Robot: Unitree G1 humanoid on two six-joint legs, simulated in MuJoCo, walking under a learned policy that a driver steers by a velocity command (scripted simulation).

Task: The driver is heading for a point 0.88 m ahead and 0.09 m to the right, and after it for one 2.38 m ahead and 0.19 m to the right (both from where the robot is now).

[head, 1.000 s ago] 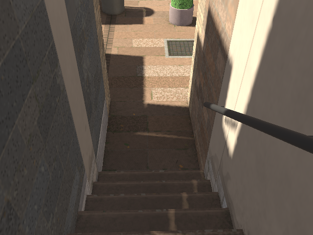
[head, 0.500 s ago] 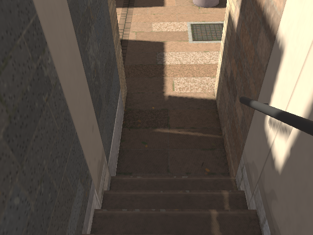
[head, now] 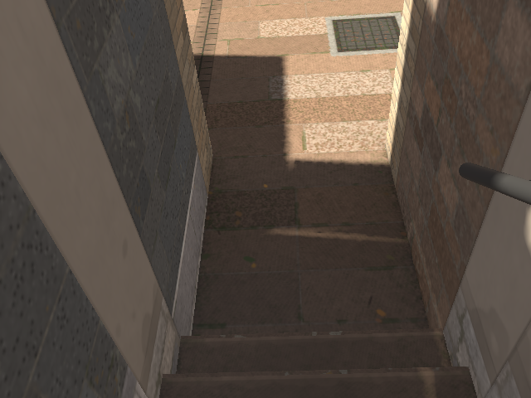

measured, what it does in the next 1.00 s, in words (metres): goes down: right foot 0.19 m lower, then left foot 0.19 m lower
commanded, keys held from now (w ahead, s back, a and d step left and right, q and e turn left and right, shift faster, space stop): w+shift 1.00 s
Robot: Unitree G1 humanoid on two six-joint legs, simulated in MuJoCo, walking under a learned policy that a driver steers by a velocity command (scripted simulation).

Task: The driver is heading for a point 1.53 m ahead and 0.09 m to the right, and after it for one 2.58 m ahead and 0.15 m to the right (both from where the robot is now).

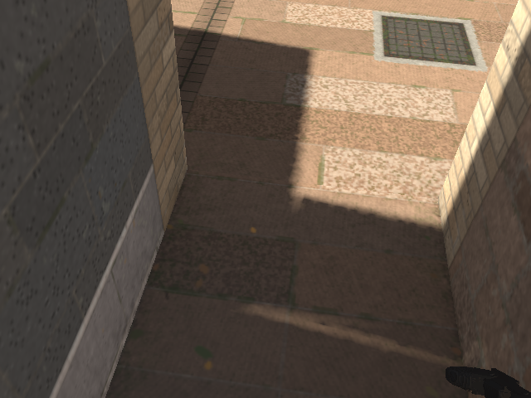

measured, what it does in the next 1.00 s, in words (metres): goes down: left foot 0.18 m lower, then right foot 0.18 m lower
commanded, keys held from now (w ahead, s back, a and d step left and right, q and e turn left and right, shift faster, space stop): w+shift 1.00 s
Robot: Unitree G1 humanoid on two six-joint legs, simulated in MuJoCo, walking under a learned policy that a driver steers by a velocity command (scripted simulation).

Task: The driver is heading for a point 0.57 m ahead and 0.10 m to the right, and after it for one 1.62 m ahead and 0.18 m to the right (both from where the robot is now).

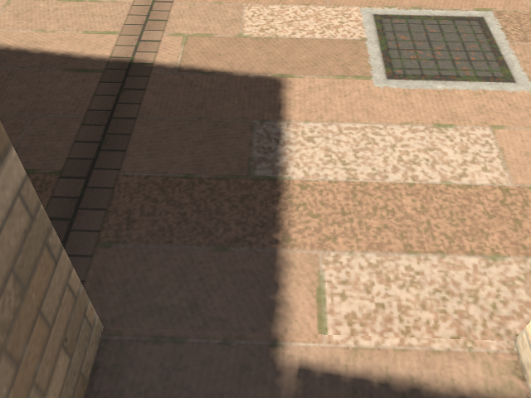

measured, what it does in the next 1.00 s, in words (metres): walks ahead: right foot, then left foot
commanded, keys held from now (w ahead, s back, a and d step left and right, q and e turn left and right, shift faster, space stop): w+shift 0.34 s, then shift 0.66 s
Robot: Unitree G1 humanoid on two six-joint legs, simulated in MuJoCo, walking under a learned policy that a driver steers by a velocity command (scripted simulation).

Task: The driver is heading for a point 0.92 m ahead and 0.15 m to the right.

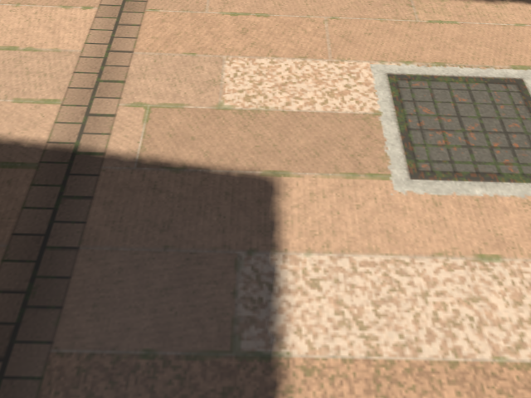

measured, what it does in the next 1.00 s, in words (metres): steps on the spot: right foot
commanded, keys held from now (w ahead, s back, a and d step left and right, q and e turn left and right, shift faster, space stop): shift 1.00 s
